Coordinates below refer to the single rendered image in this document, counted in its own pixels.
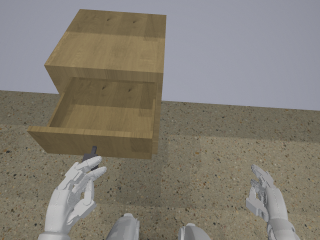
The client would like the right robot forearm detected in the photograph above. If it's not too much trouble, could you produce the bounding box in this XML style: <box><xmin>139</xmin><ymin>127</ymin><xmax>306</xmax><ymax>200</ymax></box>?
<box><xmin>266</xmin><ymin>218</ymin><xmax>300</xmax><ymax>240</ymax></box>

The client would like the robot right thigh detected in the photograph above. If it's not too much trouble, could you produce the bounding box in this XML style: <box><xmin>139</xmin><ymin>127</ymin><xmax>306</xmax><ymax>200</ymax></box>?
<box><xmin>178</xmin><ymin>225</ymin><xmax>211</xmax><ymax>240</ymax></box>

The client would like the handle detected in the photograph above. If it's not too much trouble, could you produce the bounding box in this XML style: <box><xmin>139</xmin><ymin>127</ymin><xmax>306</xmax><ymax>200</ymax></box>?
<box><xmin>81</xmin><ymin>146</ymin><xmax>98</xmax><ymax>171</ymax></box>

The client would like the drawer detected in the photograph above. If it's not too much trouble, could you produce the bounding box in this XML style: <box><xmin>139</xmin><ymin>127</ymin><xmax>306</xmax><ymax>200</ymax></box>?
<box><xmin>27</xmin><ymin>77</ymin><xmax>157</xmax><ymax>160</ymax></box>

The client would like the robot right hand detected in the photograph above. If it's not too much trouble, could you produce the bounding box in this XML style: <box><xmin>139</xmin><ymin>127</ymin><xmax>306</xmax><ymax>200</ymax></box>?
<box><xmin>246</xmin><ymin>164</ymin><xmax>289</xmax><ymax>223</ymax></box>

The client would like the robot thigh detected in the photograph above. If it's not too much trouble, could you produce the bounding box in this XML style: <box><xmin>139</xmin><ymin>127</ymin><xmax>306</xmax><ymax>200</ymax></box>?
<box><xmin>178</xmin><ymin>225</ymin><xmax>211</xmax><ymax>240</ymax></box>
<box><xmin>105</xmin><ymin>216</ymin><xmax>140</xmax><ymax>240</ymax></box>

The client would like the robot left thigh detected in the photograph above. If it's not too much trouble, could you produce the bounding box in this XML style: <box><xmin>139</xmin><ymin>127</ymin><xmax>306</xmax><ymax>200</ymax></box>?
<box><xmin>105</xmin><ymin>216</ymin><xmax>140</xmax><ymax>240</ymax></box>

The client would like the robot left hand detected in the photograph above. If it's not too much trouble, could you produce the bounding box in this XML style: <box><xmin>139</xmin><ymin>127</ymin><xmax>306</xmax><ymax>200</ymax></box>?
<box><xmin>44</xmin><ymin>156</ymin><xmax>107</xmax><ymax>235</ymax></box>

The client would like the cabinet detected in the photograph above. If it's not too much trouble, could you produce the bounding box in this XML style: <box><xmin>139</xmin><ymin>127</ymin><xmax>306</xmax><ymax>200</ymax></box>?
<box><xmin>44</xmin><ymin>9</ymin><xmax>167</xmax><ymax>155</ymax></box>

